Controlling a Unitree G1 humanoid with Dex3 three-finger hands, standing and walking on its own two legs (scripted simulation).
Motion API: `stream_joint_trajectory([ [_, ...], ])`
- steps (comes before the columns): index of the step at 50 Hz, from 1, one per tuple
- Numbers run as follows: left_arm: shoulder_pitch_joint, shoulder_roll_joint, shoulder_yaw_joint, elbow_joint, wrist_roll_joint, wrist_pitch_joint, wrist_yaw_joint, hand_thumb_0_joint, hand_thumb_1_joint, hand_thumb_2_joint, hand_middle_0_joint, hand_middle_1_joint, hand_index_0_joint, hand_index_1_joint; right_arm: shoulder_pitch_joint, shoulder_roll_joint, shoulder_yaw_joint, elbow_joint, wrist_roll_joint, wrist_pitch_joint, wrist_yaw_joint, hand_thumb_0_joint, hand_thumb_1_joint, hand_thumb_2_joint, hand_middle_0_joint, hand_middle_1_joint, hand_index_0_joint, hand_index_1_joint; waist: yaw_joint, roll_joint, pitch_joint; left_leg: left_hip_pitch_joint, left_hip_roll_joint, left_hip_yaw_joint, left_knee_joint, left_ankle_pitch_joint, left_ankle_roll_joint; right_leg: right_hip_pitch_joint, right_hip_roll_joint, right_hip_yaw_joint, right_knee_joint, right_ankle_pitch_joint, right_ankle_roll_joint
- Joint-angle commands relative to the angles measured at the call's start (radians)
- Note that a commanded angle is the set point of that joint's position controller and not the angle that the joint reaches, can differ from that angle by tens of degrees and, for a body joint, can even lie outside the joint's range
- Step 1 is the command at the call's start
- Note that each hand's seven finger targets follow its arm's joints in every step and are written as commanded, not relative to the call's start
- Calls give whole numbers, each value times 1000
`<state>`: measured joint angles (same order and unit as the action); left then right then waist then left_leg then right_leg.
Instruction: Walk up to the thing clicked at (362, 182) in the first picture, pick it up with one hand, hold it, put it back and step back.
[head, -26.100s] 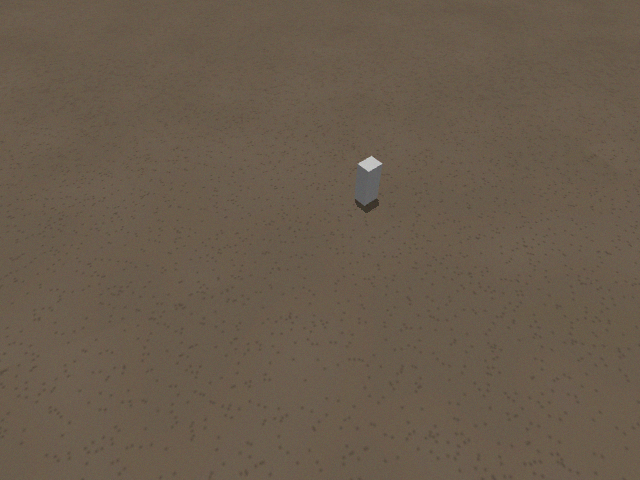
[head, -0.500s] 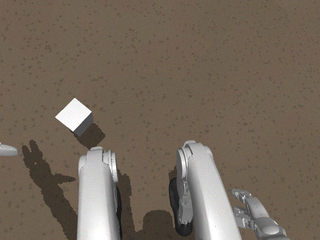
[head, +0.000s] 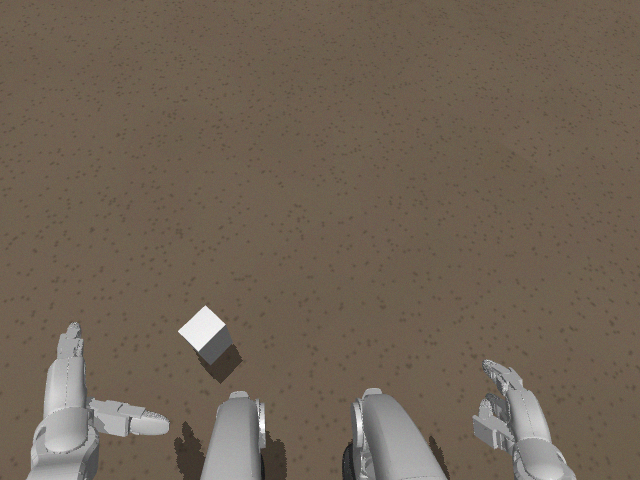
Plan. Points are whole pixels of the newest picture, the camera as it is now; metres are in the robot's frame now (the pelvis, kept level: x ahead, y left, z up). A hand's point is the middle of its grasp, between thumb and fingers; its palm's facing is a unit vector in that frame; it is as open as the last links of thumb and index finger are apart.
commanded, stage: home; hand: left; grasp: from the side
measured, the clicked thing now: (208, 337) +0.42 +0.23 -0.52
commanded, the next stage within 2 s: none
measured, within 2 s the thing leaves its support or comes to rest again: neither
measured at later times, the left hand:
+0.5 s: hand (116, 425) +0.20 +0.20 +0.04, palm faces +0.14 -0.95 -0.29, open 17.4 cm
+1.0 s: hand (132, 424) +0.20 +0.18 +0.04, palm faces +0.13 -0.95 -0.28, open 17.3 cm
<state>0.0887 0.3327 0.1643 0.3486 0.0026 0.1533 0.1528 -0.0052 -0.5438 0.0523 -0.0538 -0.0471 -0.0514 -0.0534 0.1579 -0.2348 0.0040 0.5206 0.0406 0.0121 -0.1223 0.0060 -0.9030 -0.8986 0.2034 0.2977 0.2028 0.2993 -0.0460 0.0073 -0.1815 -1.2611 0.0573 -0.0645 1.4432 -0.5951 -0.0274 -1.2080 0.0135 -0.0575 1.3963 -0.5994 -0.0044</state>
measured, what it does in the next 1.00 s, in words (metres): rises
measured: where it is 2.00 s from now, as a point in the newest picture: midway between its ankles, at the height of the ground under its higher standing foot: outside the picture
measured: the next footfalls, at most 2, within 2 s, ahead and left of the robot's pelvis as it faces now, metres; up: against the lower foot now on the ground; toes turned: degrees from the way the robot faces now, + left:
none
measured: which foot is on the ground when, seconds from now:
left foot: down 0.00-1.00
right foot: down 0.00-1.00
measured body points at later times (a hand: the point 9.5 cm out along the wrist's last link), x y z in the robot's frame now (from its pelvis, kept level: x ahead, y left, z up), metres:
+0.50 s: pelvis +0.03 +0.01 +0.09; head +0.05 +0.01 +0.54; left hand +0.18 +0.25 +0.07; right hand +0.20 -0.22 +0.03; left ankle +0.04 +0.13 -0.59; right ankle +0.03 -0.12 -0.59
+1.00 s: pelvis +0.03 +0.00 +0.10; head +0.05 +0.00 +0.55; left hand +0.19 +0.23 +0.06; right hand +0.20 -0.24 +0.03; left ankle +0.04 +0.13 -0.59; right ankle +0.03 -0.12 -0.59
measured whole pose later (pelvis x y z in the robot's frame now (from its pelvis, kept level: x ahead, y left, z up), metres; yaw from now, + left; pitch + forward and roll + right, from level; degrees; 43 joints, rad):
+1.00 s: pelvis +0.03 +0.00 +0.10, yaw +2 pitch +8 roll -2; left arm 0.46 0.21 -0.01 -0.01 -0.02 0.29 0.14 0.00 -0.50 0.08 -0.06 -0.06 -0.05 -0.06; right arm 0.29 -0.20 0.03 0.50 0.01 -0.10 -0.19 0.01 -0.90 -0.90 0.20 0.30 0.20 0.30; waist -0.03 0.03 -0.11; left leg -0.63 0.05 -0.05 0.96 -0.47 -0.03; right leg -0.57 0.01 -0.05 0.91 -0.47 0.00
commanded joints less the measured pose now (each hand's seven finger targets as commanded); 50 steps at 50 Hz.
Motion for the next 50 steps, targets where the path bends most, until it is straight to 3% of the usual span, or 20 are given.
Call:
stream_joint_trajectory([
  [1, 38, 133, 28, -217, -3, 3, 36, 0, -572, 42, -47, -48, -46, -49, 63, -126, -47, -119, 4, -51, -27, 0, -895, -902, 201, 301, 201, 301, 9, 75, -291, 410, -32, 41, -306, 296, 41, 363, 3, 25, -326, 307, -12],
  [7, 164, 59, -40, -355, -12, 63, 51, 0, -538, 62, -51, -54, -50, -55, 77, -105, -36, -149, -3, -74, -59, 0, -896, -902, 201, 301, 201, 301, 7, 106, -203, 575, -35, 47, -454, 335, 30, 491, 9, 9, -450, 340, -10],
  [13, 296, -5, -116, -520, -22, 103, 50, 0, -521, 72, -52, -57, -51, -58, 68, -88, -25, -202, -5, -104, -78, 0, -896, -902, 201, 301, 201, 301, 8, 75, -106, 645, -37, 41, -567, 283, 30, 577, 17, -12, -548, 292, -7],
  [16, 342, -15, -130, -552, -21, 111, 40, 0, -552, 54, -49, -52, -48, -53, 61, -85, -21, -211, -9, -118, -82, 0, -896, -902, 201, 301, 201, 301, 9, 47, -33, 651, -36, 37, -604, 261, 31, 577, 23, -23, -581, 263, -6],
  [21, 399, -32, -133, -573, -17, 104, 20, 0, -552, 54, -49, -52, -48, -53, 62, -85, -26, -216, -17, -137, -79, 0, -896, -902, 201, 301, 201, 301, 16, 16, -8, 672, -31, 31, -630, 295, 27, 610, 25, -25, -596, 279, -6],
  [25, 369, -24, -118, -543, -11, 92, 9, 0, -546, 58, -50, -53, -49, -54, 66, -84, -25, -208, -25, -152, -77, 0, -896, -902, 201, 301, 201, 301, 6, 18, 10, 675, -37, 41, -621, 305, 29, 615, 18, -12, -608, 291, -3],
  [30, 322, -8, -117, -599, -9, 78, 5, 0, -529, 68, -51, -56, -51, -56, 63, -82, -18, -208, -29, -167, -77, 0, -896, -902, 201, 301, 201, 301, 14, 63, -45, 721, -46, 50, -625, 316, 27, 647, 12, 0, -614, 309, -3],
  [32, 342, -30, -135, -561, -9, 82, 3, 0, -523, 71, -52, -57, -51, -57, 58, -81, -16, -206, -30, -172, -79, 0, -896, -902, 201, 301, 201, 301, 9, 59, -34, 728, -47, 52, -629, 318, 26, 647, 12, 0, -619, 314, -2],
  [35, 331, -12, -122, -577, -9, 84, 3, 0, -518, 74, -52, -58, -52, -58, 57, -81, -17, -197, -30, -176, -83, 0, -896, -902, 201, 301, 201, 301, 11, 47, -67, 740, -49, 55, -616, 350, 29, 671, 9, 4, -628, 353, 2],
  [36, 355, -28, -132, -532, -9, 88, 2, 0, -529, 68, -51, -56, -51, -57, 56, -81, -14, -192, -30, -177, -82, 0, -896, -902, 201, 301, 201, 301, 10, 28, -25, 723, -48, 53, -617, 345, 29, 666, 9, 1, -629, 347, 4],
  [38, 337, -3, -110, -574, -11, 84, 3, 0, -510, 79, -53, -60, -53, -60, 56, -80, -14, -191, -29, -176, -83, 0, -896, -902, 201, 301, 201, 301, 18, 30, -48, 728, -53, 62, -605, 355, 33, 677, 3, 11, -642, 371, 9],
  [41, 362, -25, -122, -529, -11, 86, -2, 0, -505, 82, -54, -61, -53, -61, 55, -80, -15, -186, -30, -177, -82, 0, -896, -901, 201, 301, 201, 301, 11, 0, -28, 714, -54, 65, -600, 350, 37, 676, 0, 15, -650, 376, 14],
  [45, 386, -21, -113, -534, -13, 83, -5, 0, -503, 83, -54, -61, -53, -61, 56, -82, -19, -186, -28, -172, -78, 0, -897, -901, 201, 301, 201, 301, 25, 8, -44, 722, -52, 65, -602, 392, 35, 691, 2, 12, -636, 417, 10],
  [50, 367, -26, -116, -515, -14, 80, -7, 0, -500, 85, -54, -62, -54, -62, 50, -81, -19, -189, -28, -175, -76, 0, -897, -901, 201, 301, 201, 301, 18, 15, -20, 712, -53, 66, -613, 344, 37, 678, 2, 13, -650, 364, 9],
])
